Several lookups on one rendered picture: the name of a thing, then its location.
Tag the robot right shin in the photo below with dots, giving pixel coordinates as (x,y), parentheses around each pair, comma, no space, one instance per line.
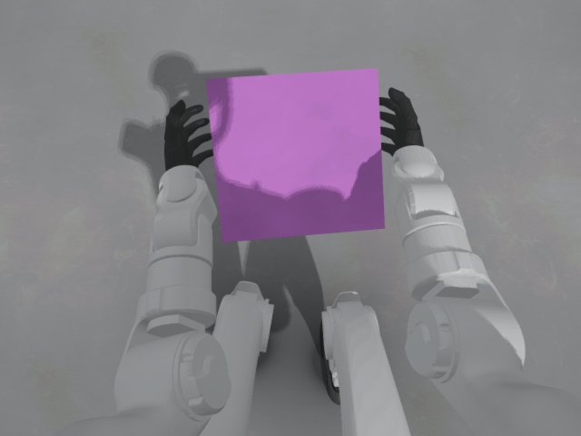
(348,297)

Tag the robot left shin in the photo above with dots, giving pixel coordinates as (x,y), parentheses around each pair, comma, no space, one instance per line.
(241,286)

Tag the robot left upper arm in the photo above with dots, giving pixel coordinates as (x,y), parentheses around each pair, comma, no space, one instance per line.
(167,387)

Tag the robot right upper arm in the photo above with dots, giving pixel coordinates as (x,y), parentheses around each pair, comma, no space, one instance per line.
(473,352)

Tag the left robot hand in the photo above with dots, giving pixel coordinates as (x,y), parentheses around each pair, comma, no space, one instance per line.
(177,149)

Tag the robot left forearm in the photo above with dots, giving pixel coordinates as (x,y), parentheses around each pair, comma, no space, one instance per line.
(178,295)

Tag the carton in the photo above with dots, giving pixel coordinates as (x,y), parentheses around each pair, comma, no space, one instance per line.
(297,154)

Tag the right robot hand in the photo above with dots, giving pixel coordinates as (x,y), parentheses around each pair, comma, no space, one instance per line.
(405,121)

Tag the robot right forearm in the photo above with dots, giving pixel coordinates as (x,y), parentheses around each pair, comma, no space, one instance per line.
(440,260)

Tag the robot shin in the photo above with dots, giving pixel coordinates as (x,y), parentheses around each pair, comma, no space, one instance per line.
(241,286)
(348,297)

